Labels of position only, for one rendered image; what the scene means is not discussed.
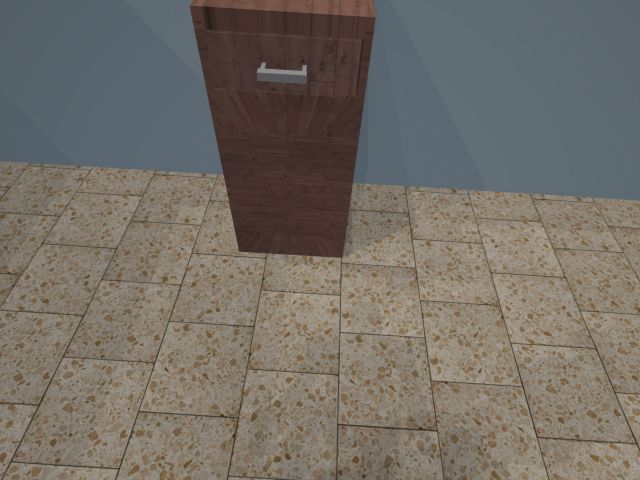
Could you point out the drawer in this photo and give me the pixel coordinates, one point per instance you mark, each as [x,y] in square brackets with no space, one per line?
[332,63]

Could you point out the handle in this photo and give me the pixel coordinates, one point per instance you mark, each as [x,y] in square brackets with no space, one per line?
[285,76]

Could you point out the cabinet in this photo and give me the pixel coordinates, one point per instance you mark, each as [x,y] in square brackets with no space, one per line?
[288,158]

